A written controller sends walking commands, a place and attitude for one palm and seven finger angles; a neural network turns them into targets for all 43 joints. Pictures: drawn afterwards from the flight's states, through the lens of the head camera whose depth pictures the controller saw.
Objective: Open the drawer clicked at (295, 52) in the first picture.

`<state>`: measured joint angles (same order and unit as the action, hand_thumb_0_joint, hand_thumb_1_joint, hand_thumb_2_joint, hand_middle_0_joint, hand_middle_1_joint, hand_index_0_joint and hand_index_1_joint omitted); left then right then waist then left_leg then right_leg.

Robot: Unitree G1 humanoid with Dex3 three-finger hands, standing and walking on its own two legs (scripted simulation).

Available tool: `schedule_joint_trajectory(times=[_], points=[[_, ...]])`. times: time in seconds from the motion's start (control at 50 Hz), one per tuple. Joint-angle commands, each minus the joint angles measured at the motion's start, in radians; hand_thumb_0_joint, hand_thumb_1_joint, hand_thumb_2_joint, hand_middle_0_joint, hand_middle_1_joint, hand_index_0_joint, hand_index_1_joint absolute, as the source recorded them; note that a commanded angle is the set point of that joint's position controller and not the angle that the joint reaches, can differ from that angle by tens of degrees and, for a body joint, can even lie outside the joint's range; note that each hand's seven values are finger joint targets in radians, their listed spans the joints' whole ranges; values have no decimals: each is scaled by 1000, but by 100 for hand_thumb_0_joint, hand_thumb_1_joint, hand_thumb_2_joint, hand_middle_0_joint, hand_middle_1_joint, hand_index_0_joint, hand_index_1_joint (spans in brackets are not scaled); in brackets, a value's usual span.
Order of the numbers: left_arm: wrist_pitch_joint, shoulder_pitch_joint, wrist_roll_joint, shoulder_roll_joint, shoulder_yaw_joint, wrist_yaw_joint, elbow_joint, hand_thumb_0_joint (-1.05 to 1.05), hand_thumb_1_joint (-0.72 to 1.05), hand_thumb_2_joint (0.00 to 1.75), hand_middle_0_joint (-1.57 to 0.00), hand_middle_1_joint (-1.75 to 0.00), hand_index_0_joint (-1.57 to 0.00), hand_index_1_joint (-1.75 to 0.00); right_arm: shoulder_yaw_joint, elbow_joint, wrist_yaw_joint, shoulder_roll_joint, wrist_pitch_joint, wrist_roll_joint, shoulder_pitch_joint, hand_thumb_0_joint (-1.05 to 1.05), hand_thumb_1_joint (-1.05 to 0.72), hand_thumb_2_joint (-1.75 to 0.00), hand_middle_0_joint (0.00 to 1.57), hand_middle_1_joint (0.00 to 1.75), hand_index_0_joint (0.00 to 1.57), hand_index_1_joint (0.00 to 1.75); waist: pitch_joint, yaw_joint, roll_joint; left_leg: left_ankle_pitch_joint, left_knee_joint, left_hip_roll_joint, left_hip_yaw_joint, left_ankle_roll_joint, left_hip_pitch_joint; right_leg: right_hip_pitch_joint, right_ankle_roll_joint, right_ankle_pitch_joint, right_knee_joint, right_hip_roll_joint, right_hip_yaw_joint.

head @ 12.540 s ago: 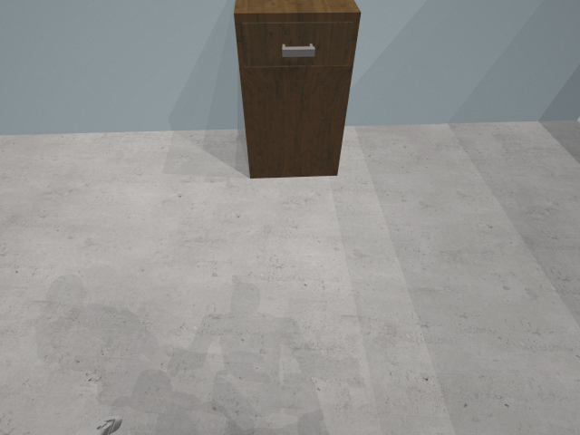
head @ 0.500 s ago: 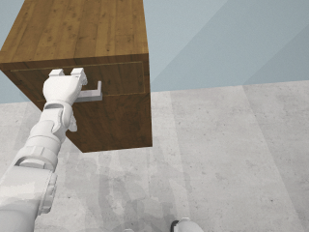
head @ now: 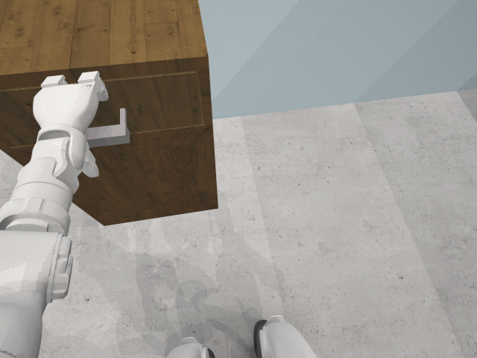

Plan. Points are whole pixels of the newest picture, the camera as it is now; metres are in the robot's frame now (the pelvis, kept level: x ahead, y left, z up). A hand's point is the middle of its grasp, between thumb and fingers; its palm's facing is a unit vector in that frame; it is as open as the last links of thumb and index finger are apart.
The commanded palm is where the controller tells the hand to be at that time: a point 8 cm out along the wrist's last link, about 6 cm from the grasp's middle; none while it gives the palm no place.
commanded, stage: move the hooked fingers above the handle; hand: left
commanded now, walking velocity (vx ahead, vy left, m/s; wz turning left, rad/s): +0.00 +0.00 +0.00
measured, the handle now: (95, 127) +0.56 +0.23 -0.04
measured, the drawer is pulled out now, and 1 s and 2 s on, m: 0.00 0.00 0.00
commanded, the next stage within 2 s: lower the fingers behind the handle in 0.52 s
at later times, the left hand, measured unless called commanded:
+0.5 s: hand (82, 128) +0.51 +0.23 +0.01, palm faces -0.06 -0.03 -1.00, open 13.8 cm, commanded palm +0.50 +0.23 +0.07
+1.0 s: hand (85, 141) +0.50 +0.23 -0.01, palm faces -0.09 -0.03 -1.00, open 13.8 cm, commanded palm +0.49 +0.23 +0.05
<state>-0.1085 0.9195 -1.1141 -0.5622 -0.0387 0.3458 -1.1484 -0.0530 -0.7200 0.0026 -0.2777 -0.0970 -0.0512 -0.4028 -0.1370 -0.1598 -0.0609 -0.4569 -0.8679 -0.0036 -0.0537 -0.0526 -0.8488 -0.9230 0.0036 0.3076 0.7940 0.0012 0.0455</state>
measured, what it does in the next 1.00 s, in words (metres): stands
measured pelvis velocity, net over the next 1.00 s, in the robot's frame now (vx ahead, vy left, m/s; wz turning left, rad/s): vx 0.00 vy -0.01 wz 0.01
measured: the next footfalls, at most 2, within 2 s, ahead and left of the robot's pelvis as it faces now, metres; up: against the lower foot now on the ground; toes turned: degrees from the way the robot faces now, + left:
none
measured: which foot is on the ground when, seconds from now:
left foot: down 0.00-1.00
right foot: down 0.00-1.00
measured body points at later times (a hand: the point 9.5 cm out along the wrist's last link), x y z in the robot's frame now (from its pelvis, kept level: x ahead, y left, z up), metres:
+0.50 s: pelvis +0.01 +0.00 +0.00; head +0.14 +0.00 +0.43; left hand +0.51 +0.23 +0.07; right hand +0.01 -0.28 -0.12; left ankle -0.04 +0.08 -0.69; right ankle +0.02 -0.12 -0.69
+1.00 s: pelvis +0.00 -0.01 -0.01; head +0.15 +0.00 +0.42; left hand +0.50 +0.23 +0.04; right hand -0.02 -0.29 -0.13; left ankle -0.04 +0.08 -0.69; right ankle +0.02 -0.12 -0.69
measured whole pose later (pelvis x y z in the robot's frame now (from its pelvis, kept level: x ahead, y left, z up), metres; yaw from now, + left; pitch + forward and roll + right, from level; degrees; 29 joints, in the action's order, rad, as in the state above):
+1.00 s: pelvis +0.00 -0.01 -0.01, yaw +0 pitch +26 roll -2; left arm -0.13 0.89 -1.12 -0.57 -0.04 0.37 -1.17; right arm -0.04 -0.72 0.00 -0.28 -0.10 -0.06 -0.37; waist -0.14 -0.16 -0.05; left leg -0.48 -0.91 -0.01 -0.04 -0.05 -0.89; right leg -0.96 0.01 0.33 0.84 0.00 0.06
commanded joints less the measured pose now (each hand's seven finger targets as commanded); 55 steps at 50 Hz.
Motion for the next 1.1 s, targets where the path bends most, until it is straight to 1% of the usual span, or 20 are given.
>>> schedule_joint_trajectory(times=[0.0,0.04,0.14,0.16,0.24,0.3,0.38,0.42,0.46,0.54,0.58,0.66,0.74,0.8,0.92,0.94,0.96,1.0,1.02,1.08], points=[[37,388,12,-300,-81,54,182,0,-50,30,-30,-120,-30,-120,-57,30,-1,-183,-5,0,-166,0,-90,-90,20,30,20,30,-523,27,-56,648,63,1,87,25,308,350,26,-363,-31,-46,-9],[46,419,14,-305,-80,55,202,0,-50,30,-30,-120,-30,-120,-54,30,-2,-183,-9,1,-160,0,-90,-90,20,30,20,30,-531,20,-58,656,71,1,89,25,317,360,27,-373,-34,-46,-8],[40,413,23,-183,6,28,215,0,-50,30,-30,-120,-30,-120,-63,31,-3,-168,-8,7,-164,0,-90,-90,20,30,20,30,-508,-2,-60,704,81,-11,101,29,392,330,24,-361,-61,-49,-2],[35,416,27,-191,2,23,219,0,-50,30,-30,-120,-30,-120,-65,26,-4,-169,-7,6,-169,0,-90,-90,20,30,20,30,-510,-5,-59,704,79,-13,99,28,404,331,22,-361,-66,-48,-4],[23,425,27,-141,41,7,181,0,-50,30,-30,-120,-30,-120,-61,23,-9,-163,-10,10,-162,0,-90,-90,20,30,20,30,-417,-25,-25,630,92,-9,100,24,368,299,26,-319,-77,-49,-1],[12,441,18,-191,7,22,188,0,-50,30,-30,-120,-30,-120,-55,26,-9,-164,-7,5,-158,0,-90,-90,20,30,20,30,-427,-10,-66,618,88,-2,97,26,356,297,32,-314,-62,-48,-3],[21,415,9,-259,-46,50,162,0,-50,30,-30,-120,-30,-120,-44,38,-8,-166,-11,1,-141,0,-90,-90,20,30,20,30,-438,10,-55,590,78,12,82,22,288,339,33,-339,-38,-43,-7],[31,450,-2,-248,-30,66,182,0,-50,30,-30,-120,-30,-120,-45,44,-7,-164,-9,0,-138,0,-90,-90,20,30,20,30,-461,0,-64,605,72,9,84,23,298,330,32,-349,-31,-44,-5],[46,429,-2,-284,-55,68,166,0,-50,30,-30,-120,-30,-120,-45,46,-6,-171,-12,-1,-137,0,-90,-90,20,30,20,30,-493,7,-61,619,63,11,78,22,294,356,29,-373,-27,-42,-10],[52,440,13,-216,-8,46,192,0,-50,30,-30,-120,-30,-120,-56,48,-8,-166,-7,5,-151,0,-90,-90,20,30,20,30,-549,-4,-70,686,58,2,89,26,357,359,24,-396,-36,-42,-8],[55,428,18,-241,-26,40,184,0,-50,30,-30,-120,-30,-120,-55,37,-9,-172,-11,4,-158,0,-90,-90,20,30,20,30,-551,0,-43,683,62,2,88,23,355,376,21,-401,-43,-43,-11],[50,410,27,-225,-7,20,133,0,-50,30,-30,-120,-30,-120,-48,29,-16,-173,-13,7,-155,0,-90,-90,20,30,20,30,-465,-16,0,566,78,11,72,10,277,381,22,-378,-57,-42,-17],[14,391,19,-249,-24,9,143,0,-50,30,-30,-120,-30,-120,-44,30,-22,-172,-11,4,-149,0,-90,-90,20,30,20,30,-453,-4,-15,531,71,18,64,6,237,380,27,-376,-45,-39,-25],[-13,356,11,-266,-42,18,155,0,-50,30,-30,-120,-30,-120,-44,31,-21,-169,-8,-1,-147,0,-90,-90,20,30,20,30,-461,12,-44,533,52,18,62,9,224,361,30,-369,-25,-39,-26],[-21,372,1,-291,-67,70,156,0,-50,30,-30,-120,-30,-120,-47,23,-13,-174,-2,-8,-147,0,-90,-90,20,30,20,30,-489,7,-50,503,16,17,70,12,185,310,29,-337,16,-40,-21],[-25,410,1,-281,-63,79,180,0,-50,30,-30,-120,-30,-120,-50,20,-12,-172,2,-10,-149,0,-90,-90,20,30,20,30,-519,-3,-58,526,3,14,71,11,200,300,28,-350,24,-40,-21],[-24,407,-3,-313,-85,87,192,0,-50,30,-30,-120,-30,-120,-51,17,-10,-177,3,-12,-155,0,-90,-90,20,30,20,30,-543,6,-75,546,-4,14,74,14,209,303,27,-357,31,-39,-22],[-15,392,-3,-270,-62,96,186,0,-50,30,-30,-120,-30,-120,-55,15,-5,-173,5,-12,-155,0,-90,-90,20,30,20,30,-567,4,-83,572,-15,11,82,20,235,281,29,-353,38,-42,-15],[-12,414,-3,-249,-44,99,189,0,-50,30,-30,-120,-30,-120,-58,11,-4,-173,7,-12,-155,0,-90,-90,20,30,20,30,-557,-13,-84,568,-20,7,83,20,238,263,26,-347,36,-42,-14],[5,418,0,-249,-41,99,162,0,-50,30,-30,-120,-30,-120,-57,1,-3,-177,8,-11,-161,0,-90,-90,20,30,20,30,-544,-20,-59,544,-23,6,91,20,228,248,24,-324,37,-43,-9]])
